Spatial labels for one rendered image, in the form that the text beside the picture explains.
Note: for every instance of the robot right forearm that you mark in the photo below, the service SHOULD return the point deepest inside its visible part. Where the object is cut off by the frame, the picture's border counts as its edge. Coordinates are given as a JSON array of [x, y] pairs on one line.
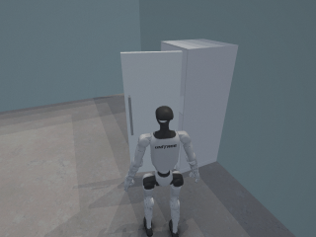
[[194, 165]]

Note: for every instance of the robot left forearm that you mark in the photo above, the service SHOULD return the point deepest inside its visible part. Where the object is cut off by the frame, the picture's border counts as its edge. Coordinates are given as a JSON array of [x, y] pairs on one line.
[[131, 172]]

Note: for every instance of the fridge door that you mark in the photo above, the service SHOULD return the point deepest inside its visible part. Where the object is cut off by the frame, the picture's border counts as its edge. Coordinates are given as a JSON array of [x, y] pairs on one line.
[[152, 79]]

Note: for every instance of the robot left upper arm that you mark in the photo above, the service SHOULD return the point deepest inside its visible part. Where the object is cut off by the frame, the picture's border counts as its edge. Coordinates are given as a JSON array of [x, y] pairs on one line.
[[142, 142]]

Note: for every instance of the left robot thigh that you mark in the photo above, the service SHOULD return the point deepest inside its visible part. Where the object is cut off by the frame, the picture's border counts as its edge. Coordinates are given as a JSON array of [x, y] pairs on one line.
[[148, 184]]

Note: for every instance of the robot left hand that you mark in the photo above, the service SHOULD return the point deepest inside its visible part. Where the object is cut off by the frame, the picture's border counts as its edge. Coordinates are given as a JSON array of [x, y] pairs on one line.
[[126, 184]]

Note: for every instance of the robot right upper arm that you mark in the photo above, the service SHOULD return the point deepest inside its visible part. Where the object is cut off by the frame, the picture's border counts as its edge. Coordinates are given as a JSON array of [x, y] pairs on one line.
[[187, 144]]

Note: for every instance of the handle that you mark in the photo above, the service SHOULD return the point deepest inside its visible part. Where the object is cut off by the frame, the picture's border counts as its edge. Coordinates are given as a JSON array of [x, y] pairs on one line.
[[130, 115]]

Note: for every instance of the robot thigh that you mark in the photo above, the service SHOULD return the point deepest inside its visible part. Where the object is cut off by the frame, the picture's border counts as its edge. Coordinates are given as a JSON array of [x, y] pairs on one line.
[[148, 184], [175, 188]]

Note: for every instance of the robot right hand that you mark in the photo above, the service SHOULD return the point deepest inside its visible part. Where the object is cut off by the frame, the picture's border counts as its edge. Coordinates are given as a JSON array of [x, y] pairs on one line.
[[192, 175]]

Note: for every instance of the right robot thigh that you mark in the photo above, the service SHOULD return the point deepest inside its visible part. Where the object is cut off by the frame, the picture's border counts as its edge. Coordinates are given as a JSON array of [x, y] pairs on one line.
[[175, 188]]

